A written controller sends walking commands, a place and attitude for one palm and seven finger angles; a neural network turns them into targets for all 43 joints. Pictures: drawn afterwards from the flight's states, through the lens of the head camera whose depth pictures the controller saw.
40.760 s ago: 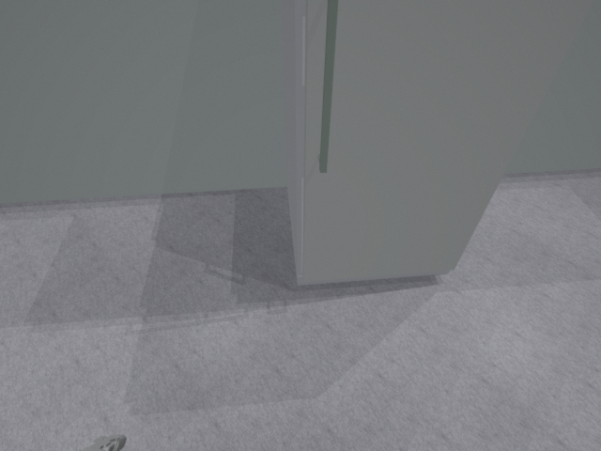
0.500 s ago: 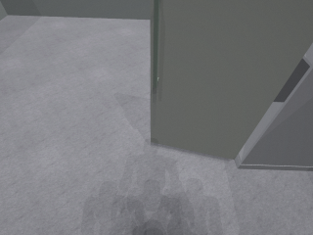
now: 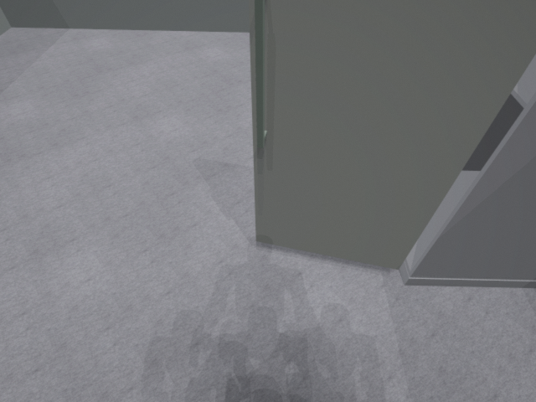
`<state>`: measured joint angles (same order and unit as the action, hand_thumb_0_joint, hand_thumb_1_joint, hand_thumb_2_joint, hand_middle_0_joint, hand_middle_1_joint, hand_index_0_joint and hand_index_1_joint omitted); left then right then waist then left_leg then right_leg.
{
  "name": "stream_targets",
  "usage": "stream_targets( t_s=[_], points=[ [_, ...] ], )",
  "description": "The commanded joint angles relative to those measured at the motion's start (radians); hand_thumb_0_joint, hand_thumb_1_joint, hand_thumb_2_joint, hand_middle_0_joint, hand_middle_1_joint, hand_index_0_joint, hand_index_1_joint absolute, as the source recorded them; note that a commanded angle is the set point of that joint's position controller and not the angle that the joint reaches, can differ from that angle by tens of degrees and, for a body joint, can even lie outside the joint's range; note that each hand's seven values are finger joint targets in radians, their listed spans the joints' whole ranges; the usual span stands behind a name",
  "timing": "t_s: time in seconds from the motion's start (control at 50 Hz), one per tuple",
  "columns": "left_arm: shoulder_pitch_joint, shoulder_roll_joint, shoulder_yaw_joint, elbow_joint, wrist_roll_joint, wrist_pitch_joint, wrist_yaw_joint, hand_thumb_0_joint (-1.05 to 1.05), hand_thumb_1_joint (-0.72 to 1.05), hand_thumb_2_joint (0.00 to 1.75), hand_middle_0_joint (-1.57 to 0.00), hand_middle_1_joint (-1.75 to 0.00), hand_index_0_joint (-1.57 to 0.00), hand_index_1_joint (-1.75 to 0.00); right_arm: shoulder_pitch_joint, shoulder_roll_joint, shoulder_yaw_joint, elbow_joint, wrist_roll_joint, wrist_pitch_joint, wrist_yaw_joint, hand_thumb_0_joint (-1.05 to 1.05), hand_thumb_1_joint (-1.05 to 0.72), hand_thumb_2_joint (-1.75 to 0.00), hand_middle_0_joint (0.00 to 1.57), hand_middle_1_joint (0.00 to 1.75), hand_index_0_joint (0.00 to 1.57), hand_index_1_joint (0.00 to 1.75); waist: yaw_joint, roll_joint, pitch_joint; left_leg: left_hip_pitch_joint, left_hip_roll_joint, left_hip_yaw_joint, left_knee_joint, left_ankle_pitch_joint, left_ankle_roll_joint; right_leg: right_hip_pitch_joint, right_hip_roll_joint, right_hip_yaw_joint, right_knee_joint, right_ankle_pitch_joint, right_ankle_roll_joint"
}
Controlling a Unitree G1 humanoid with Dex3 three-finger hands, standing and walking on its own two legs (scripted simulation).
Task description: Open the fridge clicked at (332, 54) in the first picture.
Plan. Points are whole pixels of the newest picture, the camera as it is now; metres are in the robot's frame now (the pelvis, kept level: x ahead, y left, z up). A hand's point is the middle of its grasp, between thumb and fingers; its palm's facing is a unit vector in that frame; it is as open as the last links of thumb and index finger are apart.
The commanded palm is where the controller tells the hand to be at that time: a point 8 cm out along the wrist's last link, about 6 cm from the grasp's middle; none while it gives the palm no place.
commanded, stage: look to check the result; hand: left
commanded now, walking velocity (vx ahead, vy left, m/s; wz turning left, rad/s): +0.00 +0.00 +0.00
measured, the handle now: (262, 76) +0.79 +0.06 +0.09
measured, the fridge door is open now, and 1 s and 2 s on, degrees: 78 78 78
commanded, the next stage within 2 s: stand and wait in 0.06 s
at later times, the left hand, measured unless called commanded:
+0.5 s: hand out of the picture +0.08 +0.22 -0.16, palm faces -0.01 -0.95 -0.31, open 7.4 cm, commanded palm none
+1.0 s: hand out of the picture +0.10 +0.21 -0.15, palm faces -0.02 -0.95 -0.32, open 7.4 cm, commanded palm none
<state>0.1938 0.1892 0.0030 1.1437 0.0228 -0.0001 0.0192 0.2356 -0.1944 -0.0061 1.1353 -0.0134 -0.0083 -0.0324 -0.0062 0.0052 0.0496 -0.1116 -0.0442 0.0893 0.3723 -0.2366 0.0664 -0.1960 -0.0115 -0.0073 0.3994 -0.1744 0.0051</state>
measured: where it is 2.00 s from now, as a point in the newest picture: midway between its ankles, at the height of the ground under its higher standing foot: outside the picture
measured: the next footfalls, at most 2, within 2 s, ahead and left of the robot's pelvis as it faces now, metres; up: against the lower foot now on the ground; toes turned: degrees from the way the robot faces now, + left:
none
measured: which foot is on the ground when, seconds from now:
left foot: down 0.00-1.00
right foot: down 0.00-1.00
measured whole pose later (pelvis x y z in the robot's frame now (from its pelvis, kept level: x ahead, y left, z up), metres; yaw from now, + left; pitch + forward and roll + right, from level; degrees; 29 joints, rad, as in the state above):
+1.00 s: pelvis +0.02 -0.03 +0.01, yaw +1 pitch -1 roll +0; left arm 0.08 0.32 0.00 1.14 0.02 -0.02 0.00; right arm 0.11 -0.33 0.00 1.13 -0.01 -0.01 -0.01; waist -0.01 0.01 0.05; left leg -0.05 -0.01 0.05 0.27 -0.21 0.02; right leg -0.12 0.02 -0.04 0.30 -0.16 -0.03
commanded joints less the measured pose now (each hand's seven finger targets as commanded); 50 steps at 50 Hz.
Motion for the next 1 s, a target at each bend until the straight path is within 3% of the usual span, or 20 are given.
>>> stream_targets(
  t_s=[0.0, 0.3, 0.44, 0.58, 0.98],
  points=[
    [0.009, 0.161, 0.026, -0.04, -0.005, -0.018, 0.006, 0.0, 0.9, 0.9, -0.2, -0.3, -0.2, -0.3, 0.023, -0.154, -0.023, -0.028, -0.002, -0.015, -0.002, 0.0, -0.9, -0.9, 0.2, 0.3, 0.2, 0.3, 0.001, -0.018, 0.005, -0.06, 0.163, -0.147, -0.11, 0.073, -0.007, 0.024, -0.091, 0.086, -0.059, 0.074, -0.037],
    [-0.079, 0.254, 0.036, -0.058, -0.007, -0.03, -0.003, 0.0, 0.9, 0.9, -0.2, -0.3, -0.2, -0.3, -0.073, -0.251, -0.034, -0.042, -0.002, -0.019, 0.007, 0.0, -0.9, -0.9, 0.2, 0.3, 0.2, 0.3, 0.002, -0.006, -0.042, -0.019, 0.173, -0.155, -0.123, 0.105, -0.016, 0.059, -0.106, 0.096, -0.091, 0.106, -0.046],
    [-0.114, 0.293, 0.036, -0.062, -0.009, -0.036, -0.004, 0.0, 0.9, 0.9, -0.2, -0.3, -0.2, -0.3, -0.103, -0.285, -0.033, -0.046, -0.001, -0.021, 0.009, 0.0, -0.9, -0.9, 0.2, 0.3, 0.2, 0.3, -0.002, -0.005, -0.085, 0.015, 0.18, -0.149, -0.119, 0.191, -0.024, 0.098, -0.118, 0.09, -0.087, 0.199, -0.048],
    [-0.141, 0.316, 0.033, -0.065, -0.01, -0.035, -0.006, 0.0, 0.9, 0.9, -0.2, -0.3, -0.2, -0.3, -0.132, -0.314, -0.031, -0.048, -0.001, -0.018, 0.013, 0.0, -0.9, -0.9, 0.2, 0.3, 0.2, 0.3, -0.001, -0.009, -0.06, 0.014, 0.182, -0.155, -0.14, 0.162, -0.029, 0.096, -0.12, 0.095, -0.112, 0.168, -0.044],
    [-0.156, 0.333, 0.032, -0.069, -0.013, -0.041, -0.006, 0.0, 0.9, 0.9, -0.2, -0.3, -0.2, -0.3, -0.148, -0.335, -0.029, -0.05, -0.001, -0.018, 0.013, 0.0, -0.9, -0.9, 0.2, 0.3, 0.2, 0.3, -0.003, 0.004, -0.096, 0.055, 0.188, -0.149, -0.138, 0.237, -0.039, 0.134, -0.126, 0.094, -0.119, 0.252, -0.049]
  ],
)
